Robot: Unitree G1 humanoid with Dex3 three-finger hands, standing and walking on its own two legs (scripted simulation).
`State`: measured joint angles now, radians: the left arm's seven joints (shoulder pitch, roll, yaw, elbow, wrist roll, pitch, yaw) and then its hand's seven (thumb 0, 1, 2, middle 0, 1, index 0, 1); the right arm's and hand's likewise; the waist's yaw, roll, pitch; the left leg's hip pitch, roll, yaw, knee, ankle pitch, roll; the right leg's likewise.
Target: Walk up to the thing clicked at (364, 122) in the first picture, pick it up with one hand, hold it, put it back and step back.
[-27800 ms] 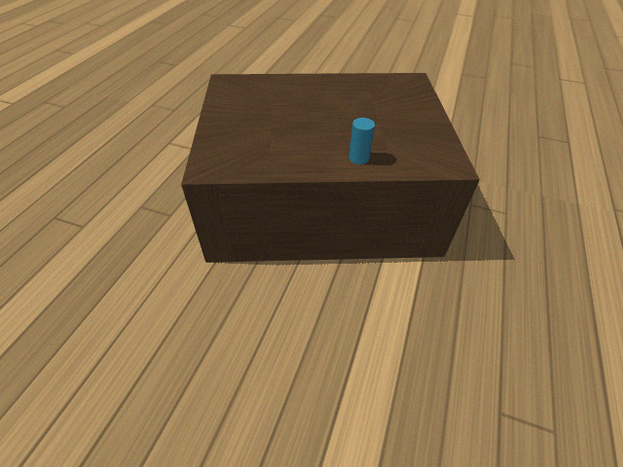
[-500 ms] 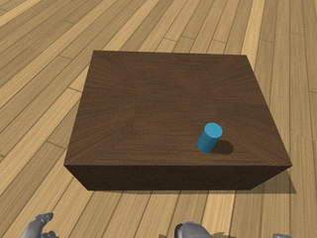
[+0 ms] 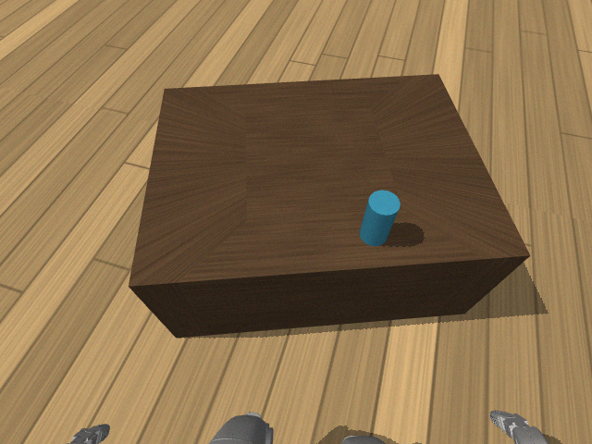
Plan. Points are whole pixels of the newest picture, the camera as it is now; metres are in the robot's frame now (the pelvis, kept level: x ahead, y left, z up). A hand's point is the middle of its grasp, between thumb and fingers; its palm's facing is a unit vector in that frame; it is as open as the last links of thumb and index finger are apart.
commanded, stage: step back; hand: right
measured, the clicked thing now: (378, 219) +0.61 -0.20 -0.27
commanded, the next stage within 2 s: none
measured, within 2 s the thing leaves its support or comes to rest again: neither
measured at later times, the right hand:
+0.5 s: hand out of the picture -0.02 -0.26 -0.11, palm faces -0.02 +0.89 -0.46, open 7.4 cm
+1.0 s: hand out of the picture -0.20 -0.30 -0.16, palm faces -0.11 +0.90 -0.41, open 7.4 cm
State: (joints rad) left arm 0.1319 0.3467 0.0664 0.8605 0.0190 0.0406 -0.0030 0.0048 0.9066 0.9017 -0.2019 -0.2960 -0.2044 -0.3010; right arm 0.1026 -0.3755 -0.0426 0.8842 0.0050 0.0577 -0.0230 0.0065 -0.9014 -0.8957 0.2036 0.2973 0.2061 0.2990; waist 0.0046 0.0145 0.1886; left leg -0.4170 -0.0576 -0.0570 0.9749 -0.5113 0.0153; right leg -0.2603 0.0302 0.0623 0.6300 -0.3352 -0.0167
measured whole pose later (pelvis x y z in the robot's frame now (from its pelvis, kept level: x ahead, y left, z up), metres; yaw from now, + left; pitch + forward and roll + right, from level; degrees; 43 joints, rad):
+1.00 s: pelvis -0.28 -0.03 -0.01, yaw +4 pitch -2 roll +2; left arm 0.09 0.39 0.07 0.75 0.02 0.07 0.01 0.00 0.90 0.90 -0.20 -0.30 -0.21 -0.30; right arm 0.22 -0.37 -0.04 0.87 -0.02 0.02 -0.02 0.01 -0.90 -0.90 0.20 0.30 0.21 0.30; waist 0.00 -0.05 0.19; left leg -0.26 -0.06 0.01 0.67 -0.37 0.02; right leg -0.41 -0.08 -0.04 0.76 -0.30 -0.01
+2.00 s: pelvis -0.50 -0.10 +0.00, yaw +5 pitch -3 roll -1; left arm 0.22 0.35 0.06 1.00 0.04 -0.03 -0.02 0.00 0.91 0.90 -0.20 -0.30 -0.21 -0.30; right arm 0.20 -0.38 -0.05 0.99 -0.03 0.01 0.01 0.01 -0.90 -0.90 0.20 0.30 0.21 0.30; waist 0.04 0.02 0.06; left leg -0.33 -0.01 -0.06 0.81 -0.47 0.01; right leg -0.24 0.00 -0.03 0.58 -0.30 -0.02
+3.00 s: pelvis -0.48 -0.08 +0.02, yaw +4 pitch -2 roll +0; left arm 0.09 0.34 0.00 1.14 0.01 -0.02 -0.01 0.00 0.91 0.90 -0.20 -0.30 -0.20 -0.30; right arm 0.09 -0.34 -0.02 1.16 -0.01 0.00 0.01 0.01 -0.90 -0.90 0.20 0.30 0.20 0.30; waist -0.01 -0.01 0.07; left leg -0.12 0.02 0.03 0.31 -0.14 -0.01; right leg -0.09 -0.02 0.01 0.31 -0.19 0.02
